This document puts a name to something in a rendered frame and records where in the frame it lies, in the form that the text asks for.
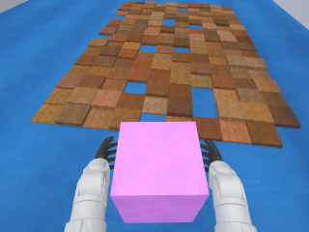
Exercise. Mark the carton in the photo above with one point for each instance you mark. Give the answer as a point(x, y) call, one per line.
point(159, 174)

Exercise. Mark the right robot forearm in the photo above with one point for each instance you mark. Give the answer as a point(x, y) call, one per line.
point(229, 199)

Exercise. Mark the left robot forearm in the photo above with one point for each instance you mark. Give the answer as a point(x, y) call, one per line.
point(90, 199)

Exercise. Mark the robot left hand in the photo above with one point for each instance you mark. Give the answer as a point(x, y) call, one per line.
point(103, 152)

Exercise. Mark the robot right hand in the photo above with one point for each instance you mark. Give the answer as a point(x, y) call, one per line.
point(212, 155)

